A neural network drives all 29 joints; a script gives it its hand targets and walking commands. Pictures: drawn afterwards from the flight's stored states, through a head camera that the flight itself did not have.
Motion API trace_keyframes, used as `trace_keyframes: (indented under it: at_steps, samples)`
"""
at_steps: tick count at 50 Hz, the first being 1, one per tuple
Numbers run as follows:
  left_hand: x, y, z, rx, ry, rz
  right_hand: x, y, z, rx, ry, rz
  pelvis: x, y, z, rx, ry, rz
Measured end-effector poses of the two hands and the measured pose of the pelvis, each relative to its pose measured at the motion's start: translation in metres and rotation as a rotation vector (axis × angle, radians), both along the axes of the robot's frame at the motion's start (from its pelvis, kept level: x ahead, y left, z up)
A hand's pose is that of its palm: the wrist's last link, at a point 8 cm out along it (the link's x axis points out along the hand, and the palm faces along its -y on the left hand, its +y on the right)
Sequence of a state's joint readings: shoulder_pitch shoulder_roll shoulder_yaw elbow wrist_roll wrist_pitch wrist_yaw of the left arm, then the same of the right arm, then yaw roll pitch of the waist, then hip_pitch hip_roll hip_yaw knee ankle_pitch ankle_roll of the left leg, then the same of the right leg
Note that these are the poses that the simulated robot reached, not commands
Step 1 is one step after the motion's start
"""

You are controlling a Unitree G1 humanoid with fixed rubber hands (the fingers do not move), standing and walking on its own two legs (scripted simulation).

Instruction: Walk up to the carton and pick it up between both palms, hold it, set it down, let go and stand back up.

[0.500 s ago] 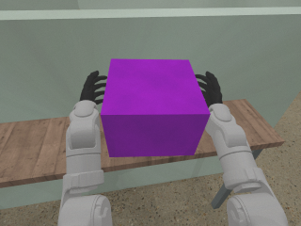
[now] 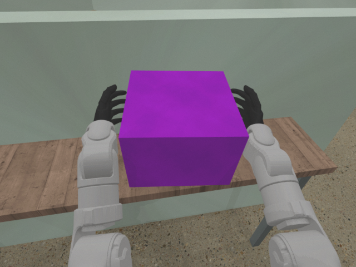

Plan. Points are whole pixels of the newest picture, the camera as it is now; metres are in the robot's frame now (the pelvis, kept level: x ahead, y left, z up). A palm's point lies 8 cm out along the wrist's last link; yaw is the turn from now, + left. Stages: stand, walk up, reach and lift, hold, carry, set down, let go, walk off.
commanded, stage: hold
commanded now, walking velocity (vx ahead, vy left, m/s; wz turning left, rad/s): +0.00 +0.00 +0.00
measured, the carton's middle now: (178, 126) +0.38 +0.00 +0.16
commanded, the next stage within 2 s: none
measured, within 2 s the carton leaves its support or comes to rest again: neither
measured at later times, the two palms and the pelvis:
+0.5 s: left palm (106, 117) +0.37 +0.15 +0.20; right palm (252, 119) +0.37 -0.16 +0.18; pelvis +0.01 -0.01 +0.00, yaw +1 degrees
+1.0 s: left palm (104, 117) +0.36 +0.16 +0.20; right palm (250, 121) +0.36 -0.15 +0.18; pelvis +0.00 +0.00 +0.00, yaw +0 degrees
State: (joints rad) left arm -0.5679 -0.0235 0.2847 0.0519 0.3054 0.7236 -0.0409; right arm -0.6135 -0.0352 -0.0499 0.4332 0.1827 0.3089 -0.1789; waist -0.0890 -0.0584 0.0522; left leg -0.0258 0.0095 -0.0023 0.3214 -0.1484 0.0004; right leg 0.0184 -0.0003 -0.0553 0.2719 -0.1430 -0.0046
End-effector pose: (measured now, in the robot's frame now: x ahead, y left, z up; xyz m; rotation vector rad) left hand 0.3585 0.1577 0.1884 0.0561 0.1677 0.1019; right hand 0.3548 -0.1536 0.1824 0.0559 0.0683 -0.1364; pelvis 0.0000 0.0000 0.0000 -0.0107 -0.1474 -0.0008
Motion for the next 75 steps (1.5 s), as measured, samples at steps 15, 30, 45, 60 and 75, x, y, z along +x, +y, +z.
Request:
trace_keyframes:
  at_steps: [15, 30, 45, 60, 75]
  samples:
    - [0.005, -0.003, 0.011, 0.019, -0.007, 0.014, 0.009, -0.003, 0.004, 0.013, -0.008, 0.01, 0.002, -0.003, 0.0, 0.003, 0.007, -0.001]
    - [0.006, -0.003, 0.001, 0.012, -0.001, 0.006, 0.008, -0.003, -0.003, 0.018, -0.001, 0.01, 0.008, -0.005, 0.0, 0.001, 0.0, 0.01]
    - [0.0, 0.001, 0.007, 0.013, -0.009, 0.014, 0.004, 0.002, 0.001, 0.019, -0.009, 0.008, 0.003, -0.002, 0.0, 0.001, -0.002, 0.005]
    - [-0.001, -0.001, -0.001, -0.005, 0.002, -0.002, -0.002, -0.001, 0.0, -0.006, -0.001, -0.004, 0.001, -0.002, 0.0, -0.001, -0.017, 0.007]
    - [0.0, 0.001, 0.001, 0.004, 0.005, 0.003, 0.0, 0.001, 0.0, 0.0, -0.001, -0.003, -0.004, -0.001, 0.0, 0.001, 0.002, 0.001]
